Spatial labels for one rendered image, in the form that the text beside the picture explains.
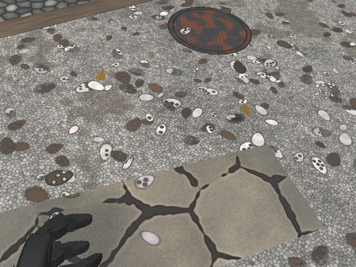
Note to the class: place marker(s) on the left robot hand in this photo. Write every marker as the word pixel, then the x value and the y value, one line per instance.
pixel 39 250

